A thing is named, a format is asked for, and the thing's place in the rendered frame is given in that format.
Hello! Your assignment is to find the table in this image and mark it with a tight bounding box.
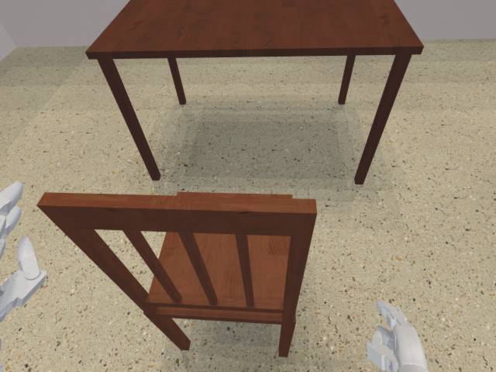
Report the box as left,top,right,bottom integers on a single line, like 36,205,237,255
85,0,424,184

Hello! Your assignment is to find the robot left hand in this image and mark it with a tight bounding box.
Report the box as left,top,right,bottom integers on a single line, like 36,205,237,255
0,181,47,322

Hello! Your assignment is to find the robot right hand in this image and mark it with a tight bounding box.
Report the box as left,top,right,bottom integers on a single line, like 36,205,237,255
367,299,428,372

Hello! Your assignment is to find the chair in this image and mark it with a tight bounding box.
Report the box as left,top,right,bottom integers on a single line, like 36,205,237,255
36,192,317,357

